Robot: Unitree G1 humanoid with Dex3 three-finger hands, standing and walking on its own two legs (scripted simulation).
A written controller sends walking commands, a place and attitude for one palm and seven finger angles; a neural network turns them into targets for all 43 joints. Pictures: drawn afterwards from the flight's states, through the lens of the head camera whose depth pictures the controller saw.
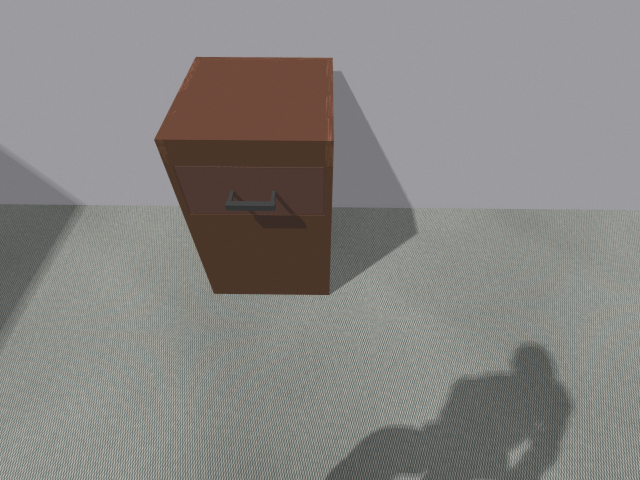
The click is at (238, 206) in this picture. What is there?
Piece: drawer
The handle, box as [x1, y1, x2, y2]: [225, 190, 275, 210]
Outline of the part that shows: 225,203 226,209 274,210 275,191 272,191 270,201 233,201 233,190 230,190 228,200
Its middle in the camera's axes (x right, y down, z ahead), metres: -0.19 -0.10 +1.05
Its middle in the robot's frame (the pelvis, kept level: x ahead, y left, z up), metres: +0.82 +0.23 -0.25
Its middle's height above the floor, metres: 0.53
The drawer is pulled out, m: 0.00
